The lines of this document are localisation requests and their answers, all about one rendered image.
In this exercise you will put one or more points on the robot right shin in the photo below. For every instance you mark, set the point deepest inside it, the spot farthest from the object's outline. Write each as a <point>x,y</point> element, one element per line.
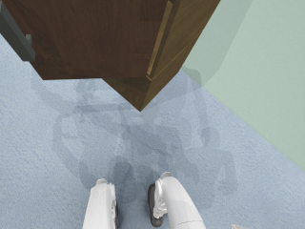
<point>160,208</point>

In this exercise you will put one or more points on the handle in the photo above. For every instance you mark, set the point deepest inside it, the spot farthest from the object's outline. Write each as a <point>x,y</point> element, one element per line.
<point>20,43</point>

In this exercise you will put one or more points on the cupboard door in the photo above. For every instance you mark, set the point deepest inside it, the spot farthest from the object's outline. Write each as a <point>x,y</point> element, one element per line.
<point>89,39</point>

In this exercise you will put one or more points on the right robot foot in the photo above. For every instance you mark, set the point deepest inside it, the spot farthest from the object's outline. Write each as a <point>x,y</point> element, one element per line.
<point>156,222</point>

